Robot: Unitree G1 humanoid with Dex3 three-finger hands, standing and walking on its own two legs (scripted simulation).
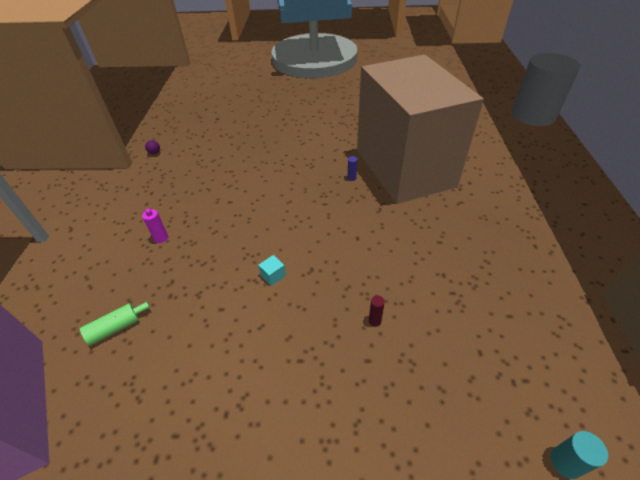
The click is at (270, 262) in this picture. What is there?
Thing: small box
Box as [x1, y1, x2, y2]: [258, 255, 285, 285]
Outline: 273,255 258,265 260,274 271,285 285,275 284,265
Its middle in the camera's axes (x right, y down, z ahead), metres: -0.19 +0.11 +1.56
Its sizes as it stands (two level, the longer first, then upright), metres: 0.075 0.072 0.068
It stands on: the floor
